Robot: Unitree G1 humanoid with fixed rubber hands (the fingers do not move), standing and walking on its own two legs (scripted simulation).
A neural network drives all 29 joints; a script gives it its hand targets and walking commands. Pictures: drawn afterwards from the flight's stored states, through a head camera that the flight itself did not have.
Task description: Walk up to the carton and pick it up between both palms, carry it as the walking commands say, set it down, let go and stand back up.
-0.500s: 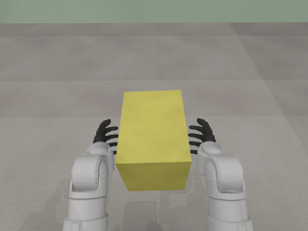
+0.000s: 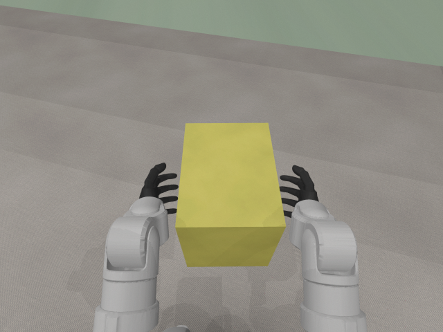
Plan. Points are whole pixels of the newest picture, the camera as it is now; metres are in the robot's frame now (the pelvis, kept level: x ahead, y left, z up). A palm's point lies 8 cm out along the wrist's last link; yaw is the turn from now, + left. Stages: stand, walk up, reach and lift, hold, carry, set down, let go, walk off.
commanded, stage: carry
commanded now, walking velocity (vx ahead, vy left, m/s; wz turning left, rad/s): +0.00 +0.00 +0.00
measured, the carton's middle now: (227, 195) +0.38 +0.01 -0.01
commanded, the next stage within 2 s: none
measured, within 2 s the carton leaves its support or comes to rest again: neither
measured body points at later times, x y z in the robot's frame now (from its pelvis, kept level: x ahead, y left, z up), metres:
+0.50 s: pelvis +0.10 +0.08 -0.01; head +0.09 +0.09 +0.44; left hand +0.40 +0.21 +0.08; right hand +0.41 -0.04 +0.09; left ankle +0.09 +0.15 -0.74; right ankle +0.07 -0.07 -0.74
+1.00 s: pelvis +0.06 +0.10 -0.01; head +0.05 +0.12 +0.44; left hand +0.37 +0.23 +0.07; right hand +0.37 -0.03 +0.08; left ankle +0.09 +0.15 -0.75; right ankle +0.07 -0.07 -0.75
